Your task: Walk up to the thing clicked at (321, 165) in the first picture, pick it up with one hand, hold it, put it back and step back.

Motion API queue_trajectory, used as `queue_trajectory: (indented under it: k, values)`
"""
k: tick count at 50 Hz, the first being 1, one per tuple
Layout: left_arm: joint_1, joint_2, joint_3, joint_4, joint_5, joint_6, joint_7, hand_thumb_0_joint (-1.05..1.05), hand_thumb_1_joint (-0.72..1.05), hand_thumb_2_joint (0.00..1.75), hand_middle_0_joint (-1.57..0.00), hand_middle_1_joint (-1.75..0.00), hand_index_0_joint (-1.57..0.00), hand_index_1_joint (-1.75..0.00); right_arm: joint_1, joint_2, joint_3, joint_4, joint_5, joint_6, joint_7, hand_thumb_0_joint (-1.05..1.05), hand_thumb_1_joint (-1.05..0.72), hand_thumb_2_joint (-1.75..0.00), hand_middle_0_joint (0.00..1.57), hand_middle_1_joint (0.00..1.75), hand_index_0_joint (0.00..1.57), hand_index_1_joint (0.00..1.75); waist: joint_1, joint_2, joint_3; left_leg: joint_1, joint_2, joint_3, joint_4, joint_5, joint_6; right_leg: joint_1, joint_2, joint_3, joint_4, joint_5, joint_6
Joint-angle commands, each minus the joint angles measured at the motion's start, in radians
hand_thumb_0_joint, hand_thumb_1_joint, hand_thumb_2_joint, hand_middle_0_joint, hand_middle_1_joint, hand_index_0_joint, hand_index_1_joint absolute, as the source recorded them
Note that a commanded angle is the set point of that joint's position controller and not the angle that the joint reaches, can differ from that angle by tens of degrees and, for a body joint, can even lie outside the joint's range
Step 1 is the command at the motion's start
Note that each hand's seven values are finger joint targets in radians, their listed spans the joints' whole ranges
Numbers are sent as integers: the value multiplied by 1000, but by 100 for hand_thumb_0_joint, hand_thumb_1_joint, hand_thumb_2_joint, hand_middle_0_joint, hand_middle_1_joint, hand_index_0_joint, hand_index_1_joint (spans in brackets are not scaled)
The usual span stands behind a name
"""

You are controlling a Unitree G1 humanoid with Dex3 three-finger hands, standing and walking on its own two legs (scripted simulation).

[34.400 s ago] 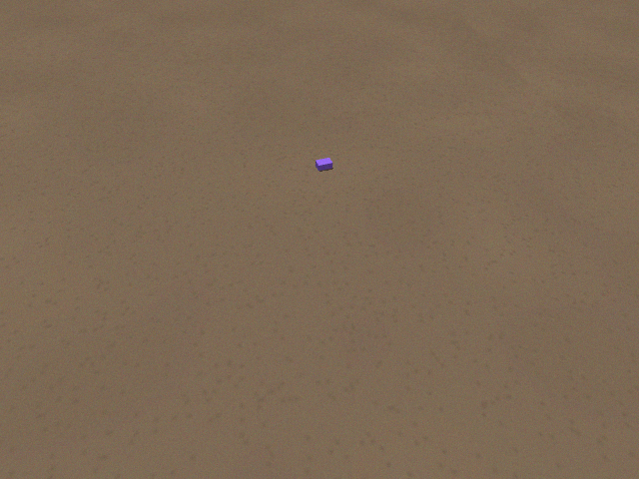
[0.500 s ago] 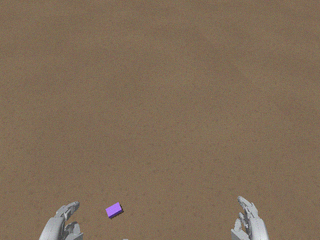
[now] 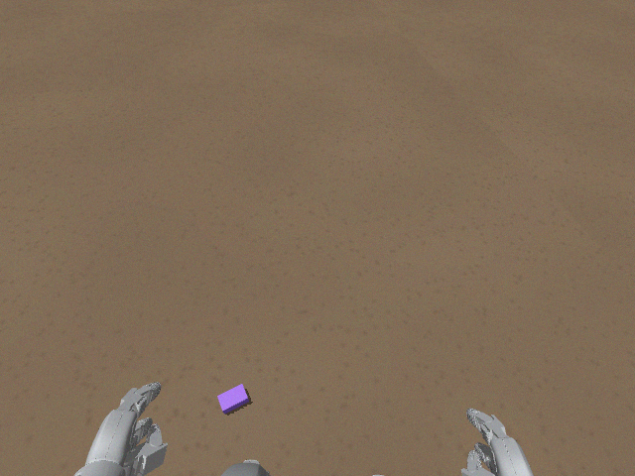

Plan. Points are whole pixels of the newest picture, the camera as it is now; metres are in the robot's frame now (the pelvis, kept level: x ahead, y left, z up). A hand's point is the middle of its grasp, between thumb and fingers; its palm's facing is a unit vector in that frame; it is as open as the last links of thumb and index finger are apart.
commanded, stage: stand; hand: left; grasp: from above
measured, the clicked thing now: (233, 398) +0.41 +0.23 -0.71
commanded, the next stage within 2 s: none
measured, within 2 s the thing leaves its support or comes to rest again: neither
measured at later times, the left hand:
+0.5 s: hand out of the picture +0.05 +0.24 -0.12, palm faces +0.02 -0.95 -0.31, open 7.4 cm
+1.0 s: hand out of the picture +0.04 +0.24 -0.11, palm faces -0.01 -0.94 -0.33, open 7.4 cm
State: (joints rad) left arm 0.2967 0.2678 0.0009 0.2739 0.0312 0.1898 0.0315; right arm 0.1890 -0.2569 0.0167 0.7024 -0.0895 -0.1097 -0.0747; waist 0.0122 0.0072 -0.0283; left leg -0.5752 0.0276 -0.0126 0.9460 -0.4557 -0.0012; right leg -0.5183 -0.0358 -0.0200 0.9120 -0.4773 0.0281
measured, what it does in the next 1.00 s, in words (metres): rises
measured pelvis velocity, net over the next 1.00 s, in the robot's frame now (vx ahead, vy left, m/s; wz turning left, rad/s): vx -0.01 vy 0.00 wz -0.02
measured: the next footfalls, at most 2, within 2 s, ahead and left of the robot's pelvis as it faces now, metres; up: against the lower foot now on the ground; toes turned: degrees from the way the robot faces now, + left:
none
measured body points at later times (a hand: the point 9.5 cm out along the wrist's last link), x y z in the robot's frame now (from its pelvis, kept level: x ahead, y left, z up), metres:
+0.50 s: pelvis +0.00 +0.01 +0.05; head +0.00 +0.01 +0.50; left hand +0.05 +0.29 -0.09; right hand +0.06 -0.27 -0.09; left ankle +0.02 +0.12 -0.69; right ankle -0.01 -0.14 -0.69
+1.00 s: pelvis -0.01 +0.00 +0.06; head -0.02 -0.01 +0.51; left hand +0.04 +0.29 -0.08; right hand +0.04 -0.29 -0.09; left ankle +0.02 +0.12 -0.69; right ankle -0.01 -0.14 -0.69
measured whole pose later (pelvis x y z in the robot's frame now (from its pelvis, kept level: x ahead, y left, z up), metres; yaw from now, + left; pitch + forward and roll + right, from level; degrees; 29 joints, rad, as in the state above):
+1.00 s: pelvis -0.01 +0.00 +0.06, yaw -1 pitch -4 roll +0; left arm 0.17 0.30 0.03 1.14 0.02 0.00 0.02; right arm 0.16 -0.31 -0.03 1.13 -0.03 0.00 -0.01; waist 0.00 0.01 0.06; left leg -0.14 0.02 0.02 0.38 -0.17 -0.01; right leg -0.11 -0.04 0.00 0.37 -0.19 0.04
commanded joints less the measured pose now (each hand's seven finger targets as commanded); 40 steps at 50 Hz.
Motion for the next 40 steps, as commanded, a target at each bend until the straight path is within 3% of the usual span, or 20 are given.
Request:
queue_trajectory:
  k: [1, 4, 7, 9, 14, 16, 19, 22, 30, 34, 37, 40]
  values:
    - [-50, 169, 94, 141, 20, -137, 9, 0, 90, 90, -20, -30, -20, -30, -48, -185, -101, -23, 36, 13, 47, 0, -90, -90, 20, 30, 20, 30, 20, -30, -122, 217, 17, -57, -239, 336, 67, 145, -33, 75, -190, 285, -76]
    - [-109, 175, 95, 259, 18, -163, 12, 0, 90, 90, -20, -30, -20, -30, -52, -175, -108, 31, 40, 35, 56, 0, -90, -90, 20, 30, 20, 30, 5, -55, -98, 250, 14, -46, -266, 275, 58, 155, -58, 96, -256, 273, -73]
    - [-104, 163, 91, 366, 15, -181, 13, 0, 90, 90, -20, -30, -20, -30, -68, -185, -110, 78, 33, 47, 55, 0, -90, -90, 20, 30, 20, 30, 14, 45, -54, 276, 47, -86, -360, 243, 64, 174, -42, 68, -285, 266, -53]
    - [-119, 172, 93, 425, 13, -193, 12, 0, 90, 90, -20, -30, -20, -30, -58, -182, -108, 106, 37, 54, 52, 0, -90, -90, 20, 30, 20, 30, 5, -2, -50, 291, 45, -74, -378, 291, 57, 225, -47, 73, -313, 314, -52]
    - [-104, 175, 86, 557, 7, -201, 10, 0, 90, 90, -20, -30, -20, -30, -69, -195, -105, 175, 44, 70, 45, 0, -90, -90, 20, 30, 20, 30, 10, 11, 5, 328, 54, -81, -483, 243, 47, 282, -56, 79, -422, 316, -51]
    - [-108, 189, 85, 601, 6, -208, 11, 0, 90, 90, -20, -30, -20, -30, -42, -195, -103, 211, 49, 74, 42, 0, -90, -90, 20, 30, 20, 30, -2, -29, 0, 384, 46, -59, -477, 316, 38, 305, -75, 95, -463, 377, -52]
    - [-117, 184, 79, 649, -2, -205, 14, 0, 90, 90, -20, -30, -20, -30, -33, -204, -101, 252, 54, 73, 38, 0, -90, -90, 20, 30, 20, 30, -5, 0, 1, 434, 62, -66, -525, 389, 34, 332, -71, 84, -478, 411, -47]
    - [-121, 184, 75, 691, -5, -202, 15, 0, 90, 90, -20, -30, -20, -30, -38, -210, -100, 283, 56, 77, 36, 0, -90, -90, 20, 30, 20, 30, 1, 6, 16, 436, 68, -66, -567, 392, 32, 367, -68, 76, -507, 393, -40]
    - [-136, 188, 69, 761, 1, -197, 7, 0, 90, 90, -20, -30, -20, -30, -58, -225, -97, 332, 57, 86, 41, 0, -90, -90, 20, 30, 20, 30, 1, 33, 89, 382, 77, -90, -681, 173, 22, 383, -62, 69, -562, 286, -35]
    - [-135, 197, 69, 782, 2, -203, 7, 0, 90, 90, -20, -30, -20, -30, -72, -220, -95, 340, 59, 86, 47, 0, -90, -90, 20, 30, 20, 30, 2, -3, 92, 393, 73, -83, -678, 187, 19, 374, -65, 75, -591, 269, -32]
    - [-148, 204, 67, 786, 0, -211, 5, 0, 90, 90, -20, -30, -20, -30, -65, -221, -93, 350, 63, 83, 50, 0, -90, -90, 20, 30, 20, 30, -8, -9, 63, 442, 72, -68, -652, 263, 19, 371, -79, 87, -612, 300, -33]
    - [-151, 214, 65, 795, -1, -208, 4, 0, 90, 90, -20, -30, -20, -30, -73, -224, -90, 358, 62, 88, 52, 0, -90, -90, 20, 30, 20, 30, -5, -14, 95, 429, 73, -72, -669, 207, 16, 346, -72, 88, -625, 241, -32]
